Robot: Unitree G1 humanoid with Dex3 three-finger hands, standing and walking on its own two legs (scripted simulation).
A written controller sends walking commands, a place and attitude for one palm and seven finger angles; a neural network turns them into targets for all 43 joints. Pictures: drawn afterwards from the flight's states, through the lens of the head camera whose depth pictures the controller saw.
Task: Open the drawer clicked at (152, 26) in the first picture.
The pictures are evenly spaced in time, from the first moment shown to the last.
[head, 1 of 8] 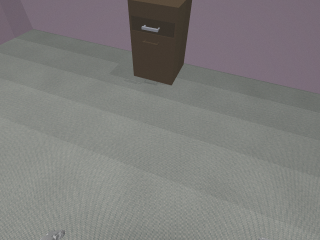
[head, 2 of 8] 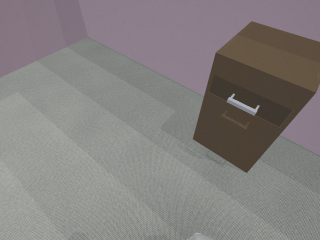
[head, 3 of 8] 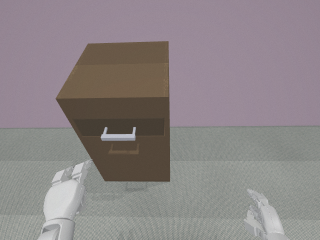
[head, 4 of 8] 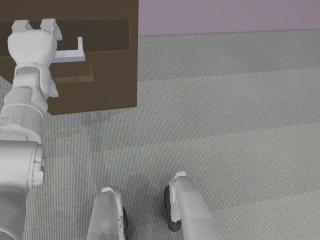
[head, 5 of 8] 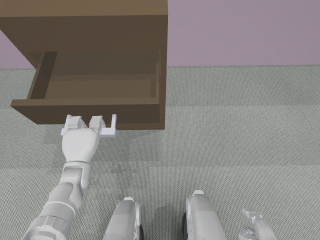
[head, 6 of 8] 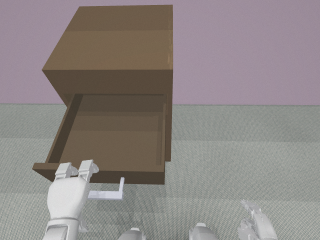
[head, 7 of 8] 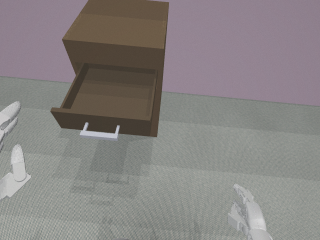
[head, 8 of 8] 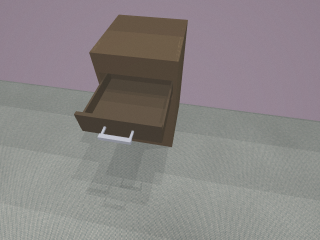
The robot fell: no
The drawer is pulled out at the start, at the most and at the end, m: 0.00 0.30 0.30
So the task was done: yes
